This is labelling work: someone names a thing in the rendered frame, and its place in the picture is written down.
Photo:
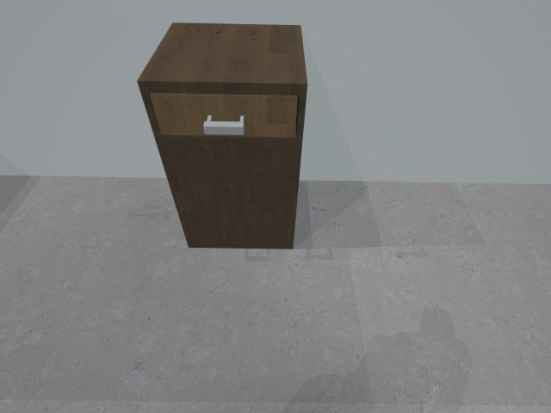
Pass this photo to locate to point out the handle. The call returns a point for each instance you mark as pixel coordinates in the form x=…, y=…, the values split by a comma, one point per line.
x=224, y=127

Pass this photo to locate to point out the cabinet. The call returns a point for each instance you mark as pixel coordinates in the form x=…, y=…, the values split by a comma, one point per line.
x=232, y=192

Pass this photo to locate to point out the drawer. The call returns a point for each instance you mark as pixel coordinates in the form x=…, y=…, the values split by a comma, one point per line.
x=264, y=115

